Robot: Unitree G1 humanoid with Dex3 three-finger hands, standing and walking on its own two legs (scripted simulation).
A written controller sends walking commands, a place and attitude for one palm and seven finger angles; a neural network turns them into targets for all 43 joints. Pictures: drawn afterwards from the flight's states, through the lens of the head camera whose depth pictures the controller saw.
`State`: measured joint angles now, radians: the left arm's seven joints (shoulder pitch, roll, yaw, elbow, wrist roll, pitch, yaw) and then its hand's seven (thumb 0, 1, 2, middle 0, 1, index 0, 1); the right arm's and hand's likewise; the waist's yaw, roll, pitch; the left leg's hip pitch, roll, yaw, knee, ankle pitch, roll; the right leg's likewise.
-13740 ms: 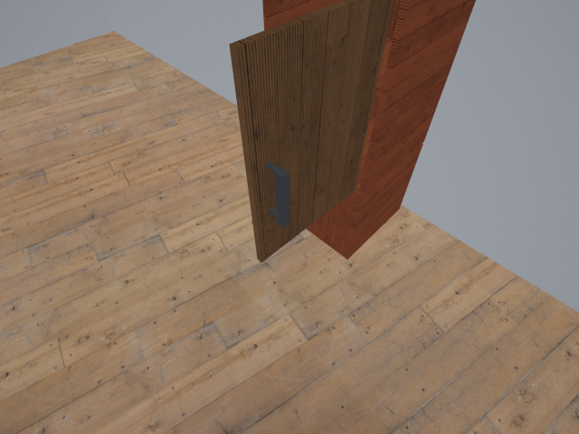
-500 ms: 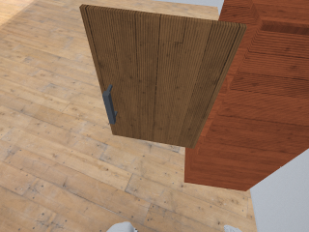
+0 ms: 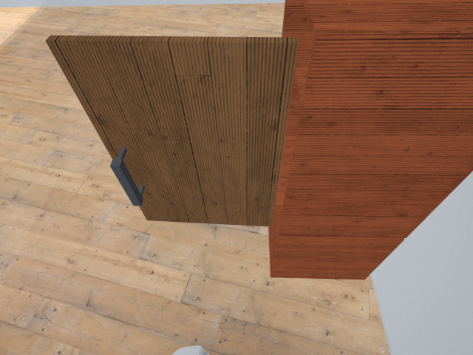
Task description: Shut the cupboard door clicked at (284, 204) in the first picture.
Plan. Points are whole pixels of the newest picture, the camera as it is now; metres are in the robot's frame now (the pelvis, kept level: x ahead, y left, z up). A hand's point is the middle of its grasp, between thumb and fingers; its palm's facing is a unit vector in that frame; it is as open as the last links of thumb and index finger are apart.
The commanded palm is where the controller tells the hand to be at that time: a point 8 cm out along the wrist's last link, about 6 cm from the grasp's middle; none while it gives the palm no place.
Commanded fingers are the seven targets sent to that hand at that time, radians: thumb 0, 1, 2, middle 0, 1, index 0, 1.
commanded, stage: come to a stop and stand still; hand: left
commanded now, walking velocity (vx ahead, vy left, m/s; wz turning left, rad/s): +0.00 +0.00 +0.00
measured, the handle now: (130, 178) +0.51 +0.29 -0.08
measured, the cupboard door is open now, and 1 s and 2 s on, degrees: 88 88 88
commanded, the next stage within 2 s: look again from close up in 0.34 s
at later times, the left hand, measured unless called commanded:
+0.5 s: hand out of the picture -0.01 +0.17 -0.17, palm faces +0.02 -0.98 -0.20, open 7.3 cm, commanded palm none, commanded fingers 0.00 0.90 0.90 -0.20 -0.30 -0.20 -0.30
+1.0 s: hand out of the picture -0.01 +0.19 -0.17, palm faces +0.00 -0.98 -0.20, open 7.3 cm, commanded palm none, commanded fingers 0.00 0.90 0.90 -0.20 -0.30 -0.20 -0.30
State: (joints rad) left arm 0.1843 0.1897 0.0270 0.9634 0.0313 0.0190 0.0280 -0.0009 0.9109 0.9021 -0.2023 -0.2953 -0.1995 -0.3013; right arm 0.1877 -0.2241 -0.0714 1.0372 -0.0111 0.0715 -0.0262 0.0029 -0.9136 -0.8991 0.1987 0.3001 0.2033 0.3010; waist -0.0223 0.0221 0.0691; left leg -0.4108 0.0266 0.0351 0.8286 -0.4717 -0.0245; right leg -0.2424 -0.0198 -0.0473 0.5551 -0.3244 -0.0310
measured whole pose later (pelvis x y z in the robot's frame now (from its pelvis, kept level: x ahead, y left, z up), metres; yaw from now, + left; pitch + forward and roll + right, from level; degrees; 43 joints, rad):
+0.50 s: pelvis -0.01 +0.00 +0.01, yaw +0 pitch +0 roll -1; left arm 0.28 0.14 -0.01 1.11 0.01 -0.03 0.04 0.00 0.92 0.90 -0.21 -0.30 -0.20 -0.30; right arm 0.25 -0.17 -0.01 1.09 -0.01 0.01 -0.03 0.01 -0.92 -0.90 0.20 0.30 0.20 0.30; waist 0.00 0.03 0.05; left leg -0.18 0.03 0.05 0.48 -0.30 0.01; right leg -0.18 0.03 -0.07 0.42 -0.24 -0.04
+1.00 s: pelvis -0.02 +0.02 +0.01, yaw +0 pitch -1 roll +0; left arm 0.27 0.16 -0.02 1.10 0.01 -0.01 0.03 0.00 0.92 0.90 -0.20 -0.30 -0.20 -0.30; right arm 0.30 -0.15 0.03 1.11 -0.01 -0.02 -0.02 0.01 -0.91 -0.90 0.20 0.30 0.20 0.30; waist 0.00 0.01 0.04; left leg -0.15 -0.03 0.07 0.43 -0.27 0.05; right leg -0.19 -0.03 -0.04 0.47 -0.25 0.00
